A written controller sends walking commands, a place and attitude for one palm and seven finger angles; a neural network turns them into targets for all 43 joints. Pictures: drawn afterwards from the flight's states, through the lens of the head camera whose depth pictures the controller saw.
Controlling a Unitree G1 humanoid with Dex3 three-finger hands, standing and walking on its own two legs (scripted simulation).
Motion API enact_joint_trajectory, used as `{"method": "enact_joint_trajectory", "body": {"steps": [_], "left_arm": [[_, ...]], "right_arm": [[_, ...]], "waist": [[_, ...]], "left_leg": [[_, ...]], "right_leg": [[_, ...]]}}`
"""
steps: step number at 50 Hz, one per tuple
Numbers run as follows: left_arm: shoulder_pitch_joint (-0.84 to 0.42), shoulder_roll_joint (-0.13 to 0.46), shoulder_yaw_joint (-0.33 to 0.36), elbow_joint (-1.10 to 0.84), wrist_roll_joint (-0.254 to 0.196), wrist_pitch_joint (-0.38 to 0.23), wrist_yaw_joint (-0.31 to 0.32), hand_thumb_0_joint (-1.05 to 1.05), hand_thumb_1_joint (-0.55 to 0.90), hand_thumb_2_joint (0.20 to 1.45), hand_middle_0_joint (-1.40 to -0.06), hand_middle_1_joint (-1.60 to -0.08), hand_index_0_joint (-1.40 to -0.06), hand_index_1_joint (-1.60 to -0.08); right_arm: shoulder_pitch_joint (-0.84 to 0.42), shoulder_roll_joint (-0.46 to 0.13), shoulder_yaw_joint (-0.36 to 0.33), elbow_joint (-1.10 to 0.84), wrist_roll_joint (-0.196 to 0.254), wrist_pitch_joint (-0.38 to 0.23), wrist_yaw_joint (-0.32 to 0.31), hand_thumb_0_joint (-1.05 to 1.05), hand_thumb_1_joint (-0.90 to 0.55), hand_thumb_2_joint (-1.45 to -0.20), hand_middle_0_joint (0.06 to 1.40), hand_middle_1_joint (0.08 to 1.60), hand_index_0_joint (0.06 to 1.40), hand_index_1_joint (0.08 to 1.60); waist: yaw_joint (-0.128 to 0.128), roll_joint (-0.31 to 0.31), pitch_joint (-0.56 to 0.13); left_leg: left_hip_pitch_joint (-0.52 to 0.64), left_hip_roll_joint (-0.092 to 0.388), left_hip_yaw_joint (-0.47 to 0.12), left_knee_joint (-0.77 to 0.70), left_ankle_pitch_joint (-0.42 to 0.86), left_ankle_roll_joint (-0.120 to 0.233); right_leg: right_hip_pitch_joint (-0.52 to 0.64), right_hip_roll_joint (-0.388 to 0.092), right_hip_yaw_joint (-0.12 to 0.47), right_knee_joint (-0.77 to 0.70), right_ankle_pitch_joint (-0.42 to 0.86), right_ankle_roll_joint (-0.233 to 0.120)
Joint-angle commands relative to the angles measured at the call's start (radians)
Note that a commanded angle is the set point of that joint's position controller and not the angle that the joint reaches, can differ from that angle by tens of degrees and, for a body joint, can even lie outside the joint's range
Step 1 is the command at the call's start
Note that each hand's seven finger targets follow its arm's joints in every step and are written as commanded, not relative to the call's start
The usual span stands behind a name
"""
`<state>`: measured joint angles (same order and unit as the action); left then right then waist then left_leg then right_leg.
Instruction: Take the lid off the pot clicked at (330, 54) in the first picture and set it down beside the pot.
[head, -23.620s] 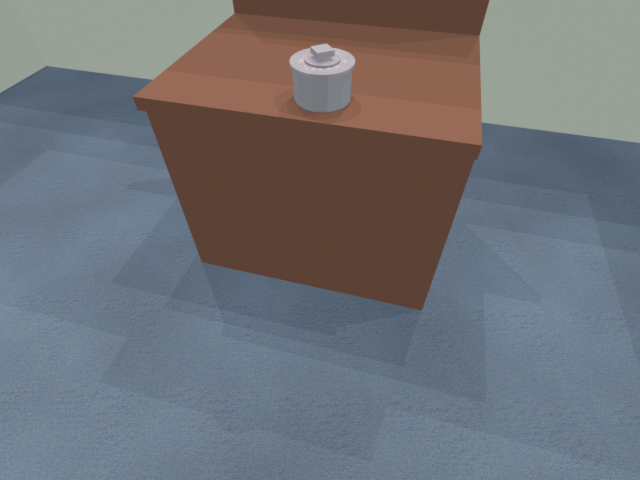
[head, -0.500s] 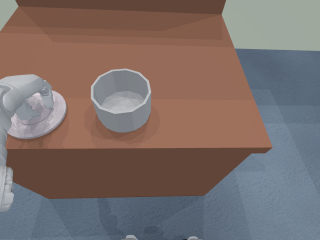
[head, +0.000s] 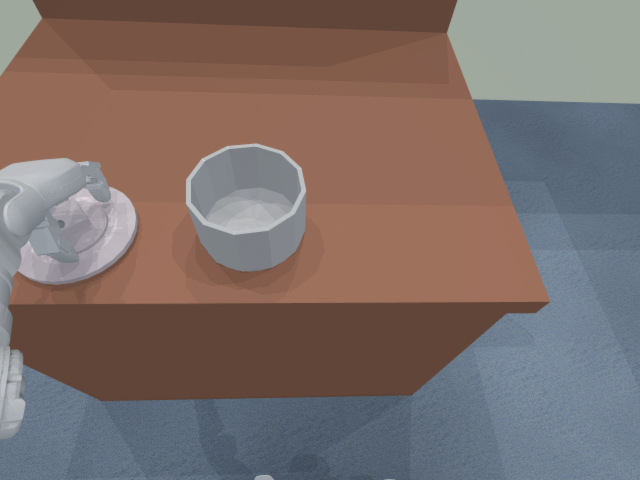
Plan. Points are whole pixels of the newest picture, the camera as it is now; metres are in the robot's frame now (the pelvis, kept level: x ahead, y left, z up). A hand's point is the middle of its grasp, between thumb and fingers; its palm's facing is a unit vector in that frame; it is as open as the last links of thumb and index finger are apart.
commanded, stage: open the fingers wide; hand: left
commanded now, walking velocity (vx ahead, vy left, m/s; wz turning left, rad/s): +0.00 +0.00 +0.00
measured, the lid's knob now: (65, 219) +0.44 +0.34 +0.03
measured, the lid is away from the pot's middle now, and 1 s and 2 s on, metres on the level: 0.24 0.24 0.24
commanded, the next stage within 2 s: raise the empty hand in 0.08 s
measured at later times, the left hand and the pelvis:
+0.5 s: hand (44, 203) +0.43 +0.33 +0.08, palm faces -0.41 -0.09 -0.91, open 11.0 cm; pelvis +0.00 +0.01 +0.00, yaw +0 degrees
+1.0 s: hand (16, 170) +0.44 +0.34 +0.13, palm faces -0.37 -0.09 -0.92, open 11.0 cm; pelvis +0.01 +0.01 +0.01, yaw +1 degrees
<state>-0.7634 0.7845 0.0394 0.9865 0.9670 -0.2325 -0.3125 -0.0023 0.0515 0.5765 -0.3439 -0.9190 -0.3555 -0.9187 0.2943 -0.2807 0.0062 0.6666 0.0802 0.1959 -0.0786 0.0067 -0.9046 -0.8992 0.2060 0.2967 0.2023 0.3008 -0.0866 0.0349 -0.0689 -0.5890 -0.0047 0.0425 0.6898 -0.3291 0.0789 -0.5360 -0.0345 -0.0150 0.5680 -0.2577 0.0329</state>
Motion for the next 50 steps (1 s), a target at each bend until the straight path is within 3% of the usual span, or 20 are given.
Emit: {"method": "enact_joint_trajectory", "body": {"steps": [1, 3, 5, 6, 8, 10, 12, 14, 17, 20, 24, 26, 28, 30, 33, 38, 39, 44, 48, 50], "left_arm": [[-0.416, 0.349, 0.094, -0.177, -0.01, 0.003, 0.041, 0.0, 0.018, 0.584, -0.326, -0.902, -0.326, -0.902], [-0.428, 0.302, 0.049, -0.152, -0.019, 0.012, 0.034, 0.0, 0.016, 0.588, -0.328, -0.9, -0.328, -0.9], [-0.453, 0.304, 0.037, -0.144, -0.016, 0.014, 0.027, 0.0, 0.014, 0.593, -0.329, -0.897, -0.329, -0.897], [-0.465, 0.341, 0.066, -0.158, -0.012, 0.011, 0.027, 0.0, 0.014, 0.593, -0.329, -0.897, -0.329, -0.897], [-0.462, 0.341, 0.065, -0.153, -0.007, 0.009, 0.026, 0.0, 0.014, 0.593, -0.329, -0.897, -0.329, -0.897], [-0.483, 0.323, 0.049, -0.186, -0.007, 0.005, 0.023, 0.0, 0.014, 0.593, -0.329, -0.897, -0.329, -0.897], [-0.464, 0.386, 0.111, -0.204, -0.013, 0.001, 0.025, 0.0, 0.014, 0.593, -0.329, -0.897, -0.329, -0.897], [-0.477, 0.401, 0.126, -0.257, -0.015, -0.005, 0.026, 0.0, 0.014, 0.593, -0.329, -0.897, -0.329, -0.897], [-0.416, 0.373, 0.111, -0.164, -0.025, 0.013, 0.021, 0.0, 0.014, 0.593, -0.329, -0.897, -0.329, -0.897], [-0.449, 0.355, 0.09, -0.236, -0.018, 0.015, 0.016, 0.0, 0.014, 0.593, -0.329, -0.897, -0.329, -0.897], [-0.417, 0.344, 0.089, -0.189, -0.039, 0.025, -0.002, 0.0, 0.014, 0.593, -0.329, -0.897, -0.329, -0.897], [-0.482, 0.332, 0.056, -0.199, -0.036, 0.037, -0.012, 0.0, 0.014, 0.593, -0.329, -0.897, -0.329, -0.897], [-0.496, 0.387, 0.093, -0.211, -0.031, 0.038, -0.011, 0.0, 0.014, 0.593, -0.329, -0.897, -0.329, -0.897], [-0.544, 0.373, 0.08, -0.294, -0.028, 0.029, -0.012, 0.0, 0.014, 0.593, -0.329, -0.897, -0.329, -0.897], [-0.469, 0.334, 0.066, -0.184, -0.043, 0.042, -0.024, 0.0, 0.014, 0.593, -0.329, -0.897, -0.329, -0.897], [-0.538, 0.321, 0.032, -0.214, -0.035, 0.059, -0.038, 0.0, 0.014, 0.593, -0.329, -0.897, -0.329, -0.897], [-0.578, 0.334, 0.033, -0.261, -0.037, 0.055, -0.04, 0.0, 0.014, 0.593, -0.329, -0.897, -0.329, -0.897], [-0.553, 0.386, 0.089, -0.257, -0.043, 0.056, -0.045, 0.0, 0.014, 0.593, -0.329, -0.897, -0.329, -0.897], [-0.531, 0.312, 0.026, -0.203, -0.049, 0.078, -0.065, 0.0, 0.014, 0.593, -0.329, -0.897, -0.329, -0.897], [-0.602, 0.334, 0.027, -0.274, -0.045, 0.08, -0.071, 0.0, 0.014, 0.593, -0.329, -0.897, -0.329, -0.897]], "right_arm": [[0.078, -0.184, -0.059, -0.072, -0.001, -0.025, -0.021, 0.0, -0.9, -0.9, 0.2, 0.3, 0.2, 0.3], [0.077, -0.188, -0.057, -0.065, 0.002, -0.029, -0.021, 0.0, -0.9, -0.9, 0.2, 0.3, 0.2, 0.3], [0.083, -0.191, -0.054, -0.065, 0.003, -0.034, -0.025, 0.0, -0.9, -0.9, 0.2, 0.3, 0.2, 0.3], [0.086, -0.193, -0.055, -0.063, 0.003, -0.036, -0.027, 0.0, -0.9, -0.9, 0.2, 0.3, 0.2, 0.3], [0.091, -0.191, -0.054, -0.067, 0.003, -0.039, -0.031, 0.0, -0.9, -0.9, 0.2, 0.3, 0.2, 0.3], [0.092, -0.189, -0.057, -0.064, 0.0, -0.041, -0.029, 0.0, -0.9, -0.9, 0.2, 0.3, 0.2, 0.3], [0.091, -0.188, -0.058, -0.071, 0.001, -0.04, -0.029, 0.0, -0.9, -0.9, 0.2, 0.3, 0.2, 0.3], [0.085, -0.186, -0.059, -0.076, -0.003, -0.039, -0.028, 0.0, -0.9, -0.9, 0.2, 0.3, 0.2, 0.3], [0.08, -0.186, -0.055, -0.074, 0.003, -0.032, -0.02, 0.0, -0.9, -0.9, 0.2, 0.3, 0.2, 0.3], [0.071, -0.181, -0.058, -0.083, 0.002, -0.028, -0.011, 0.0, -0.9, -0.9, 0.2, 0.3, 0.2, 0.3], [0.063, -0.184, -0.058, -0.086, 0.006, -0.024, -0.007, 0.0, -0.9, -0.9, 0.2, 0.3, 0.2, 0.3], [0.061, -0.186, -0.055, -0.083, 0.007, -0.023, -0.01, 0.0, -0.9, -0.9, 0.2, 0.3, 0.2, 0.3], [0.063, -0.188, -0.053, -0.087, 0.01, -0.028, -0.015, 0.0, -0.9, -0.9, 0.2, 0.3, 0.2, 0.3], [0.057, -0.178, -0.055, -0.095, 0.004, -0.034, -0.016, 0.0, -0.9, -0.9, 0.2, 0.3, 0.2, 0.3], [0.053, -0.179, -0.05, -0.088, 0.007, -0.033, -0.011, 0.0, -0.9, -0.9, 0.2, 0.3, 0.2, 0.3], [0.042, -0.18, -0.05, -0.095, 0.011, -0.035, -0.008, 0.0, -0.9, -0.9, 0.2, 0.3, 0.2, 0.3], [0.037, -0.185, -0.051, -0.095, 0.009, -0.037, -0.008, 0.0, -0.9, -0.9, 0.2, 0.3, 0.2, 0.3], [0.03, -0.181, -0.05, -0.105, 0.004, -0.039, -0.005, 0.0, -0.9, -0.9, 0.2, 0.3, 0.2, 0.3], [0.019, -0.178, -0.045, -0.102, 0.01, -0.035, 0.006, 0.0, -0.9, -0.9, 0.2, 0.3, 0.2, 0.3], [0.017, -0.181, -0.049, -0.108, 0.007, -0.034, 0.008, 0.0, -0.9, -0.9, 0.2, 0.3, 0.2, 0.3]], "waist": [[-0.006, 0.101, -0.382], [-0.015, 0.078, -0.331], [-0.021, 0.081, -0.337], [-0.013, 0.086, -0.351], [-0.015, 0.086, -0.37], [-0.013, 0.143, -0.393], [0.0, 0.117, -0.422], [0.003, 0.159, -0.467], [0.002, 0.094, -0.379], [0.006, 0.159, -0.399], [0.002, 0.076, -0.35], [-0.005, 0.077, -0.333], [0.001, 0.073, -0.356], [0.001, 0.159, -0.408], [0.0, 0.084, -0.322], [-0.002, 0.079, -0.338], [-0.001, 0.116, -0.357], [0.014, 0.11, -0.376], [0.006, 0.067, -0.301], [0.006, 0.094, -0.349]], "left_leg": [[0.404, 0.008, -0.076, -0.064, 0.457, -0.015], [0.365, 0.009, -0.069, -0.074, 0.367, -0.011], [0.359, 0.005, -0.066, -0.072, 0.357, -0.007], [0.363, 0.007, -0.07, -0.07, 0.357, -0.008], [0.369, 0.005, -0.072, -0.064, 0.377, -0.01], [0.414, 0.011, -0.079, -0.058, 0.437, -0.02], [0.42, 0.009, -0.079, -0.054, 0.469, -0.016], [0.465, 0.011, -0.084, -0.05, 0.576, -0.026], [0.404, 0.01, -0.079, -0.065, 0.51, -0.019], [0.458, 0.013, -0.091, -0.078, 0.564, -0.031], [0.425, 0.011, -0.087, -0.096, 0.504, -0.017], [0.411, 0.009, -0.084, -0.114, 0.431, -0.01], [0.413, 0.005, -0.083, -0.126, 0.401, -0.005], [0.499, 0.01, -0.099, -0.124, 0.516, -0.022], [0.446, 0.01, -0.092, -0.127, 0.478, -0.016], [0.455, 0.008, -0.091, -0.146, 0.448, -0.012], [0.486, 0.012, -0.096, -0.147, 0.486, -0.019], [0.502, 0.009, -0.101, -0.154, 0.555, -0.022], [0.457, 0.01, -0.095, -0.169, 0.5, -0.017], [0.49, 0.009, -0.098, -0.177, 0.5, -0.018]], "right_leg": [[0.001, 0.078, -0.057, -0.042, 0.163, -0.077], [-0.022, 0.078, -0.058, -0.049, 0.123, -0.077], [-0.017, 0.078, -0.055, -0.044, 0.126, -0.079], [-0.015, 0.076, -0.055, -0.042, 0.126, -0.079], [-0.015, 0.077, -0.057, -0.035, 0.132, -0.079], [-0.033, 0.077, -0.058, -0.031, 0.137, -0.081], [0.012, 0.076, -0.056, -0.033, 0.174, -0.079], [0.03, 0.075, -0.055, -0.032, 0.222, -0.08], [0.028, 0.078, -0.059, -0.048, 0.196, -0.074], [0.028, 0.078, -0.062, -0.056, 0.195, -0.08], [0.052, 0.074, -0.06, -0.08, 0.188, -0.076], [0.05, 0.075, -0.059, -0.091, 0.161, -0.075], [0.081, 0.073, -0.056, -0.096, 0.161, -0.078], [0.076, 0.074, -0.058, -0.096, 0.18, -0.08], [0.066, 0.074, -0.061, -0.108, 0.172, -0.075], [0.089, 0.07, -0.056, -0.12, 0.172, -0.076], [0.091, 0.066, -0.056, -0.12, 0.183, -0.079], [0.138, 0.064, -0.053, -0.132, 0.226, -0.079], [0.127, 0.066, -0.057, -0.146, 0.207, -0.073], [0.146, 0.065, -0.054, -0.149, 0.208, -0.076]]}}
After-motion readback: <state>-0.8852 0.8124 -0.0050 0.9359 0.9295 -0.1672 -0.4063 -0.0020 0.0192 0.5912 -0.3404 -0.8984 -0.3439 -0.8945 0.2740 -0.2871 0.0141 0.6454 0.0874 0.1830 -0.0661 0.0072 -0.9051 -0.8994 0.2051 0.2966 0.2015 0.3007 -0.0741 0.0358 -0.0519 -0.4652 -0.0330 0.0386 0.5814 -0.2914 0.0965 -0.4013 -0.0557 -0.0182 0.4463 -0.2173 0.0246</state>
